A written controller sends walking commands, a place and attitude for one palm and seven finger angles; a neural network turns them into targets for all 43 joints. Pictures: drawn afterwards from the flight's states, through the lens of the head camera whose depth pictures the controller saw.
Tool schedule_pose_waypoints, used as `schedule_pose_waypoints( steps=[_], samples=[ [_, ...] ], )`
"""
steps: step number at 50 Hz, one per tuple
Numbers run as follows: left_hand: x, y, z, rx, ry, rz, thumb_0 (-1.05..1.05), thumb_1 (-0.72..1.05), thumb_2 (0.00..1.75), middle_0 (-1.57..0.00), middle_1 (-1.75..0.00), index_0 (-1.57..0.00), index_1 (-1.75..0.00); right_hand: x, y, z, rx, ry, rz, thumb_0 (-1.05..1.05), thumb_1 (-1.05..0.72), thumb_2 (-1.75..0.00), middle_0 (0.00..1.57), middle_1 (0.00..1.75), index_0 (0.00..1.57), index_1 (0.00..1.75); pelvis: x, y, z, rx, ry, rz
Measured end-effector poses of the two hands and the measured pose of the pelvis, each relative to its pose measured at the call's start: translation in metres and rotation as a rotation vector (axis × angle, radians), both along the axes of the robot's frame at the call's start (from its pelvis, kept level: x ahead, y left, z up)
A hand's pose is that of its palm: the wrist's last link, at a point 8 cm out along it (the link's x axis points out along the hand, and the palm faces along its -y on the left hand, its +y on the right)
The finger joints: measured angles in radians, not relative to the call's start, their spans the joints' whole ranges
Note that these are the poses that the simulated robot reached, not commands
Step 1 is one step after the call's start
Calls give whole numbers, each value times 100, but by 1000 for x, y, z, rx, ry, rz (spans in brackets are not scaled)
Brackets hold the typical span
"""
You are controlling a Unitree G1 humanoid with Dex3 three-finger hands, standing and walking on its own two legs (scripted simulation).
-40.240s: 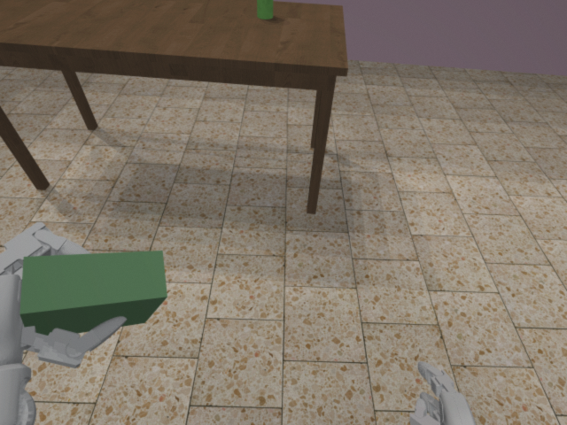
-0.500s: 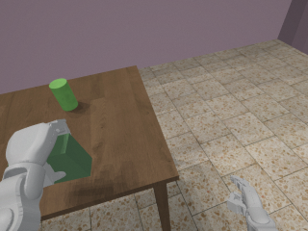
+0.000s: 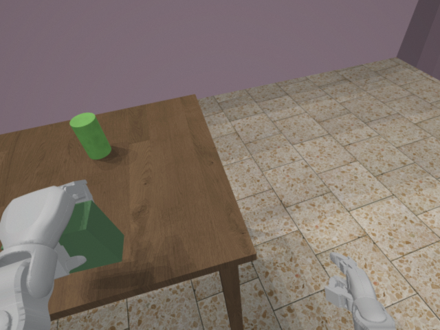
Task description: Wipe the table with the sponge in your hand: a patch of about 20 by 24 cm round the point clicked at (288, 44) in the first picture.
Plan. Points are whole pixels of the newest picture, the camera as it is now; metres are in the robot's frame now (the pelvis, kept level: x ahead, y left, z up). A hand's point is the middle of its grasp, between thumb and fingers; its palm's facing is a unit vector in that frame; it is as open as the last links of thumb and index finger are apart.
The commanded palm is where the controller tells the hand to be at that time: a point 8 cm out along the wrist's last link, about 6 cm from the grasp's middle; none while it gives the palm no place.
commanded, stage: bring the sponge back beside the body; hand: left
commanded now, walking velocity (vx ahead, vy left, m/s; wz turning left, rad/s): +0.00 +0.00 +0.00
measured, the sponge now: (77, 246) +0.19 +0.28 +0.09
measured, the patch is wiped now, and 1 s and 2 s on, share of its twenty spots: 1.00 1.00 1.00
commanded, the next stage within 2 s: step back with the hand held close in 0.50 s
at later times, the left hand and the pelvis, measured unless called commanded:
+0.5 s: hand (65, 232) +0.19 +0.28 +0.14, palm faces +0.10 -0.13 -0.99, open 9.5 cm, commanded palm +0.16 +0.28 +0.21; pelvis +0.00 +0.00 +0.00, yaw +0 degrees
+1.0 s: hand (75, 224) +0.19 +0.24 +0.17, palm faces +0.29 -0.83 -0.48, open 9.5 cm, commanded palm +0.13 +0.30 +0.20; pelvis -0.02 +0.01 -0.01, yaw +1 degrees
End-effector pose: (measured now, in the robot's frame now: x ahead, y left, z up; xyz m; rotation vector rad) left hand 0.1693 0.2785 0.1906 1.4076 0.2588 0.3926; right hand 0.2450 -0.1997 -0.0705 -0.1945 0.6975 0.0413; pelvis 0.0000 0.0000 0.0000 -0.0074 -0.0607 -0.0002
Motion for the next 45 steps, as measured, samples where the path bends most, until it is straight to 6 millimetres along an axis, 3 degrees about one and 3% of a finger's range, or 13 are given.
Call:
schedule_pose_waypoints(
  steps=[13,20,32,34,37,41,45],
  samples=[
    [-2,0,-1,1,12,-6,-2,-50,110,-76,-141,-82,-138,3,9,0,17,-1,14,1,-90,-89,20,30,20,30,3,3,0,0,5,-2],
    [-2,6,-1,-1,6,26,-2,-50,110,-76,-141,-82,-138,3,8,-1,13,8,14,1,-90,-89,20,30,20,30,3,3,1,-1,3,0],
    [-2,-1,-1,8,4,-11,-2,-50,110,-76,-141,-82,-138,2,5,2,8,-2,7,1,-90,-89,20,30,20,30,1,2,1,0,-1,-1],
    [1,6,-3,-333,-103,-61,-2,-50,110,-76,-141,-82,-138,-1,4,4,9,-23,1,1,-90,-89,20,30,20,30,-1,1,0,-6,12,1],
    [9,11,-14,-645,-247,-138,-2,-50,110,-76,-141,-82,-138,-16,1,6,-2,-35,-20,1,-90,-89,20,30,20,30,-5,0,-2,-11,44,4],
    [12,2,-26,-840,-369,-227,-2,-50,110,-76,-141,-82,-138,-51,-13,-1,-63,35,-91,1,-90,-89,20,30,20,30,-9,2,-5,-10,72,7],
    [2,-8,-18,-879,-423,-339,-2,-50,110,-76,-141,-82,-138,-90,-30,-10,-117,120,-176,1,-90,-89,20,30,20,30,-12,9,-9,-10,88,10]
  ],
)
